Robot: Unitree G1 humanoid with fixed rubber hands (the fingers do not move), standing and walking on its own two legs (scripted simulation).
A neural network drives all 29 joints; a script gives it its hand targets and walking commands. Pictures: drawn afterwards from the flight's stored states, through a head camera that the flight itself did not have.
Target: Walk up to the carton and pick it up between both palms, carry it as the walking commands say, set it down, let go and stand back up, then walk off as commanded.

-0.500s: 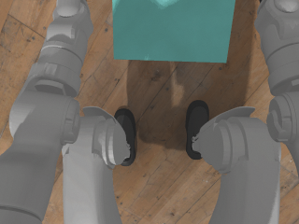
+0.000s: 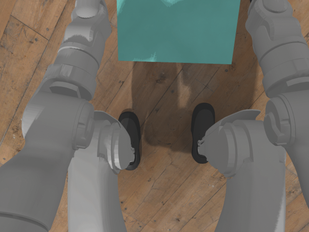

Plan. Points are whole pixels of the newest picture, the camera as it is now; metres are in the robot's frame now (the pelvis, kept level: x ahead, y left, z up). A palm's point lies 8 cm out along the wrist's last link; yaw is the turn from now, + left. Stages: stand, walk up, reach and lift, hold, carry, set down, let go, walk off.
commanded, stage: reach and lift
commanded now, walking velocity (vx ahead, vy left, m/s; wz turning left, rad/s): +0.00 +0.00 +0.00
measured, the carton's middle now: (173, 12) +0.51 -0.03 -0.25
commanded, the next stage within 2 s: none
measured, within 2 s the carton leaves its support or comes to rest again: leaves its support in 0.72 s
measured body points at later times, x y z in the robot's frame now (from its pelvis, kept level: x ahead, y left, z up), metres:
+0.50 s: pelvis +0.00 +0.00 -0.01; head +0.37 -0.02 +0.24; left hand +0.56 +0.11 -0.19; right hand +0.55 -0.18 -0.19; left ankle +0.11 +0.12 -0.34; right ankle +0.13 -0.12 -0.34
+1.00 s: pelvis +0.01 +0.00 -0.01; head +0.35 -0.02 +0.28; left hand +0.56 +0.11 -0.16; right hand +0.56 -0.19 -0.15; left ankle +0.11 +0.13 -0.34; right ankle +0.13 -0.13 -0.34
